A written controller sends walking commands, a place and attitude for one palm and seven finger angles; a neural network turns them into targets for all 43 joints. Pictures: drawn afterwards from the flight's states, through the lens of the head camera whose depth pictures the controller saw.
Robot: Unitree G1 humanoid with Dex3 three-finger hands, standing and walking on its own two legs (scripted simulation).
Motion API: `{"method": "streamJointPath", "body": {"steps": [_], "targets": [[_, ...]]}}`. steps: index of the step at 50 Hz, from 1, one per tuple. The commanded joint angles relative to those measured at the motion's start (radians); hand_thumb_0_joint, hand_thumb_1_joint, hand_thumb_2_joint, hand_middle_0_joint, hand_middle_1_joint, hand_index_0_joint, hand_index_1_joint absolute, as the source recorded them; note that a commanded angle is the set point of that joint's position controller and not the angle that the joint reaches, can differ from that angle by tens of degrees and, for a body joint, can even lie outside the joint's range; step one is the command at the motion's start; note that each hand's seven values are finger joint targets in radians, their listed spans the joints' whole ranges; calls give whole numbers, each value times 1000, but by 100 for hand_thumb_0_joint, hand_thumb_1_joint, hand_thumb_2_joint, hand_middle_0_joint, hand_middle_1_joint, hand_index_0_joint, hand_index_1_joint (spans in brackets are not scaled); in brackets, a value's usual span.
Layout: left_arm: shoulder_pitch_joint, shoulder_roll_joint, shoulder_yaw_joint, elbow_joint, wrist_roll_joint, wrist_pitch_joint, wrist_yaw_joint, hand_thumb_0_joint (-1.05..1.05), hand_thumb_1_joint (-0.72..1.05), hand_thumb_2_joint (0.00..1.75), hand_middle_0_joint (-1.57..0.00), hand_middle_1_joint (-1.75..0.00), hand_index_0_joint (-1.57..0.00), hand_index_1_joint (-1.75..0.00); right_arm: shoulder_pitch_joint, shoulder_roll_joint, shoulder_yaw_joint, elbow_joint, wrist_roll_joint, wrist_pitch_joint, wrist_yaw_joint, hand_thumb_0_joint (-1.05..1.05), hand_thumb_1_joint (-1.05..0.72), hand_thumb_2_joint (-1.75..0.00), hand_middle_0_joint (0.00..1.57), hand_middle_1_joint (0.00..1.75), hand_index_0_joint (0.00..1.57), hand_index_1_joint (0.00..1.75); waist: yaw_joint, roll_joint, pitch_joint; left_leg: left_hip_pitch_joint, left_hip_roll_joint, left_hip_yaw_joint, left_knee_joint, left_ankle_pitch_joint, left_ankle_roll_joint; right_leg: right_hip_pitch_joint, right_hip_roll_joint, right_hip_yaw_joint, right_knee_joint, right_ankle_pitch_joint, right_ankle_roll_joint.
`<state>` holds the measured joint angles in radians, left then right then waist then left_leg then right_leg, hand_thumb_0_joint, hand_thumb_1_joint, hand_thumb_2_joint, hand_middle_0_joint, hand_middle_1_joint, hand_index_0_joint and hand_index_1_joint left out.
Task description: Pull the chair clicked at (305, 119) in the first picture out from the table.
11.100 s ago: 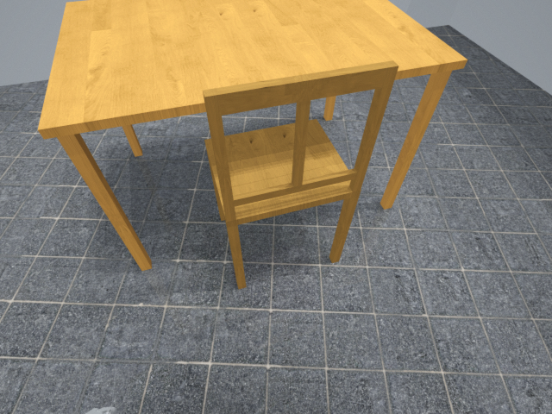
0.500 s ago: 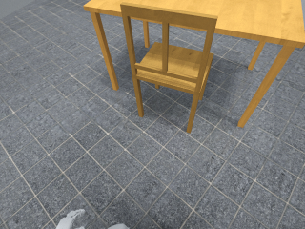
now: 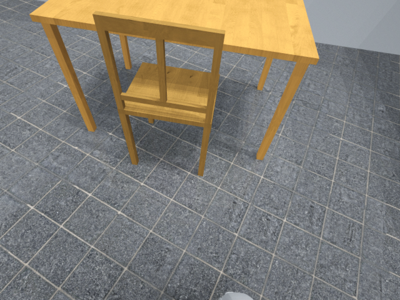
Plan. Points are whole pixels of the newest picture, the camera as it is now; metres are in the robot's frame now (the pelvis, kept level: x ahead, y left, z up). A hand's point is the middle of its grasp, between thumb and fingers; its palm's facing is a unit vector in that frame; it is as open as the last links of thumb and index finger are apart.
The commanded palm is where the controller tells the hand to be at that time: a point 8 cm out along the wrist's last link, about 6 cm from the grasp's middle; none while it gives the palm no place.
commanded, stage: turn to face it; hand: left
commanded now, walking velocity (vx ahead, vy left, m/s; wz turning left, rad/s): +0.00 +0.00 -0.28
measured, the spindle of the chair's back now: (162, 72) +0.88 +0.20 -0.09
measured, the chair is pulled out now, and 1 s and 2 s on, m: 0.00 0.00 0.00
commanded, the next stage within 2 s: take the last steps up to it in 0.14 s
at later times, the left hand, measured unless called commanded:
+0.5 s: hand out of the picture +0.10 +0.14 -0.15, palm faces -0.09 -0.97 -0.23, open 7.3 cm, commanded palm none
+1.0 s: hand (131, 239) +0.27 +0.18 -0.16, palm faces -0.10 -0.98 -0.18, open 7.4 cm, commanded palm none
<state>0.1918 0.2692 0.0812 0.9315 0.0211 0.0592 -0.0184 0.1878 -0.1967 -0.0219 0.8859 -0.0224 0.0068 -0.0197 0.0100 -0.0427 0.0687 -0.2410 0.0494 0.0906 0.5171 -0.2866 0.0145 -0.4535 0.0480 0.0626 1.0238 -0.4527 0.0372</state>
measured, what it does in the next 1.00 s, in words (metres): walks ahead: right foot, then left foot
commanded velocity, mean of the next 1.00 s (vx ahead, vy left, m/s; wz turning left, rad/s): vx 0.23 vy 0.04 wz -0.08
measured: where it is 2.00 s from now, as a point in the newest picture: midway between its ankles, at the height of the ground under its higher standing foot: (204, 255)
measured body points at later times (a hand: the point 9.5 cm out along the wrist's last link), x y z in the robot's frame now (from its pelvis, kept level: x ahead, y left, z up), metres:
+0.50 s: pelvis +0.03 -0.04 +0.01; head +0.05 -0.06 +0.46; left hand +0.10 +0.19 -0.14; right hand +0.00 -0.29 -0.16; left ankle +0.05 +0.10 -0.68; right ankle -0.03 -0.13 -0.74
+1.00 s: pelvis +0.20 +0.01 +0.00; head +0.22 +0.01 +0.45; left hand +0.27 +0.24 -0.15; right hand +0.15 -0.21 -0.15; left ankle +0.18 +0.10 -0.74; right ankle +0.23 -0.12 -0.68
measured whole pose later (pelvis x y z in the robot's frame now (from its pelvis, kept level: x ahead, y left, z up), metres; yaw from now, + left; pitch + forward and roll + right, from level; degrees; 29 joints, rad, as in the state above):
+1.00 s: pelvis +0.20 +0.01 +0.00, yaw -8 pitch +0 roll +1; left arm 0.23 0.18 0.06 1.05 0.03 -0.01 -0.02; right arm 0.34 -0.13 -0.03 1.09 -0.02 -0.06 -0.01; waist 0.00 -0.02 0.03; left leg -0.10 -0.01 0.16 0.36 -0.26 0.04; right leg -0.53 -0.11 -0.07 0.95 -0.27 0.02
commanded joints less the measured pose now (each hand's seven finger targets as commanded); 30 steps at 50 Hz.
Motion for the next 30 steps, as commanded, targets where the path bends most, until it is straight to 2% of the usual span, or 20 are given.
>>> {"method": "streamJointPath", "body": {"steps": [1, 5, 6, 7, 9, 10, 11, 12, 13, 14, 15, 16, 17, 18, 20, 23, 26, 30], "targets": [[-10, 38, 4, -67, -4, -15, -1, 0, 90, 90, -20, -30, -20, -30, 59, -181, -47, -36, -2, -16, -18, 0, -90, -90, 20, 30, 20, 30, -21, 198, -74, 124, 235, -117, -187, 505, 113, -46, -56, -52, 31, 20, 24], [-62, 18, -13, -70, -5, -16, 2, 0, 90, 90, -20, -30, -20, -30, 124, -197, -60, 11, -3, -8, -13, 0, -90, -90, 20, 30, 20, 30, -54, 226, -84, 157, 258, -96, -157, 552, 127, 32, -62, -108, -173, -14, 17], [-64, 9, -16, -68, -7, -17, 3, 0, 90, 90, -20, -30, -20, -30, 126, -204, -63, 20, -4, -6, -11, 0, -90, -90, 20, 30, 20, 30, -53, 248, -81, 149, 267, -95, -152, 548, 130, 54, -61, -116, -207, -18, 13], [-65, 7, -18, -66, -7, -21, 4, 0, 90, 90, -20, -30, -20, -30, 132, -208, -65, 30, -5, -4, -10, 0, -90, -90, 20, 30, 20, 30, -56, 244, -91, 160, 271, -97, -136, 564, 129, 73, -56, -122, -253, -20, 6], [-39, 9, -19, -53, -7, -30, 7, 0, 90, 90, -20, -30, -20, -30, 137, -213, -69, 43, -3, -2, -8, 0, -90, -90, 20, 30, 20, 30, -41, 239, -99, 142, 263, -79, -87, 574, 104, 154, -47, -136, -393, 69, -8], [-4, 19, -17, -38, -6, -36, 9, 0, 90, 90, -20, -30, -20, -30, 130, -211, -70, 47, 1, -1, -6, 0, -90, -90, 20, 30, 20, 30, -22, 215, -111, 119, 251, -57, -49, 536, 76, 227, -44, -145, -510, 173, -13], [45, 41, -13, -20, -4, -45, 12, 0, 90, 90, -20, -30, -20, -30, 131, -197, -71, 49, 6, -1, -4, 0, -90, -90, 20, 30, 20, 30, 0, 161, -132, 84, 221, -23, 21, 450, 31, 321, -70, -120, -644, 305, -20], [93, 116, -2, 2, 3, -60, 23, 0, 90, 90, -20, -30, -20, -30, 140, -142, -62, 43, 16, -3, -1, 0, -90, -90, 20, 30, 20, 30, 7, -26, -170, -74, 152, 45, 155, 212, -32, 489, -235, 66, -675, 596, -69], [131, 183, 9, 25, -1, -69, 32, 0, 90, 90, -20, -30, -20, -30, 102, -77, -38, 14, 16, 0, 2, 0, -90, -90, 20, 30, 20, 30, 25, -214, -169, -253, 55, 65, 266, -296, -76, 547, -419, 234, -675, 787, -174], [161, 170, 12, 30, -8, -72, 36, 0, 90, 90, -20, -30, -20, -30, 53, -102, -37, 15, 10, 15, -7, 0, -90, -90, 20, 30, 20, 30, 62, -219, -164, -257, 55, -41, 375, -346, -67, 472, -418, 267, -705, 684, -229], [135, 144, 14, 41, -4, -70, 41, 0, 90, 90, -20, -30, -20, -30, 44, -106, -39, 27, 5, 15, -5, 0, -90, -90, 20, 30, 20, 30, 50, -241, -113, -312, 53, -57, 455, -312, -60, 464, -393, 274, -729, 528, -246], [99, 108, 7, 38, -3, -71, 42, 0, 90, 90, -20, -30, -20, -30, 46, -111, -39, 48, 1, 9, 0, 0, -90, -90, 20, 30, 20, 30, 36, -169, -58, -347, 60, -69, 499, -241, -59, 446, -363, 245, -747, 419, -249], [79, 87, 0, 36, -4, -74, 40, 0, 90, 90, -20, -30, -20, -30, 49, -104, -40, 68, -3, 3, 9, 0, -90, -90, 20, 30, 20, 30, 22, -99, -24, -345, 66, -58, 503, -178, -64, 412, -329, 188, -757, 367, -232], [76, 76, -3, 40, -2, -83, 38, 0, 90, 90, -20, -30, -20, -30, 62, -93, -39, 80, -6, -2, 15, 0, -90, -90, 20, 30, 20, 30, 13, -88, -19, -330, 67, -44, 487, -141, -68, 393, -316, 162, -770, 339, -223], [97, 66, -6, 58, -1, -96, 35, 0, 90, 90, -20, -30, -20, -30, 71, -80, -40, 97, -7, -8, 24, 0, -90, -90, 20, 30, 20, 30, 13, -95, -8, -309, 61, -25, 446, -96, -68, 378, -302, 133, -801, 278, -218], [135, 61, -3, 81, 1, -108, 32, 0, 90, 90, -20, -30, -20, -30, 37, -73, -41, 91, -6, -12, 32, 0, -90, -90, 20, 30, 20, 30, 24, -93, 27, -332, 61, -20, 383, -54, -67, 370, -313, 146, -842, 188, -226], [176, 65, -5, 109, 2, -117, 32, 0, 90, 90, -20, -30, -20, -30, -13, -73, -44, 73, -4, -18, 41, 0, -90, -90, 20, 30, 20, 30, 36, -98, 50, -357, 60, -23, 337, -31, -63, 386, -333, 152, -861, 177, -225], [183, 77, -1, 135, 9, -123, 37, 0, 90, 90, -20, -30, -20, -30, -48, -66, -44, 51, 3, -29, 50, 0, -90, -90, 20, 30, 20, 30, 27, -87, 54, -313, 61, -30, 241, -40, -48, 383, -356, 137, -843, 213, -215]]}}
